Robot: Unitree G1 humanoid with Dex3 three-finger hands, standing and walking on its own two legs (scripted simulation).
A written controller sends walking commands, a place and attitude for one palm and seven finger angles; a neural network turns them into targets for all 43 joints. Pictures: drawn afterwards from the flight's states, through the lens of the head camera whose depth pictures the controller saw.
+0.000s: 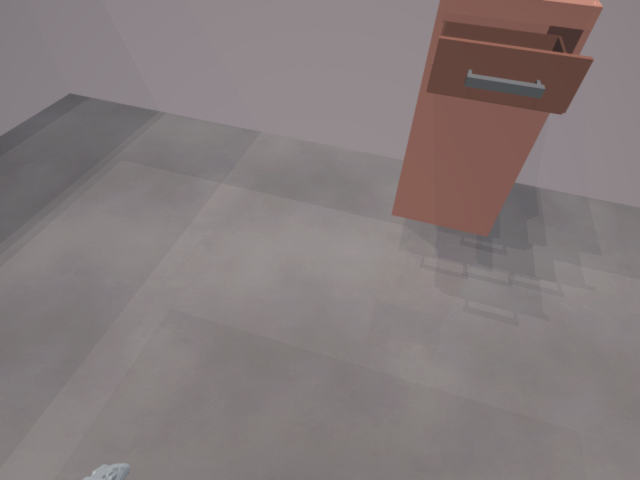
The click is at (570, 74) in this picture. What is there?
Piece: drawer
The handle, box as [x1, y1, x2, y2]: [464, 69, 544, 98]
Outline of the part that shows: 464,84 466,86 540,98 544,90 544,86 540,84 539,80 536,80 534,83 477,75 472,74 470,69 468,69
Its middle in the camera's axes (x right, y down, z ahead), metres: +0.49 -0.42 +1.04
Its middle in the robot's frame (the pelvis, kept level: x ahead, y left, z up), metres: +1.09 -0.44 +0.02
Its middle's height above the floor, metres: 0.79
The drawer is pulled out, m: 0.21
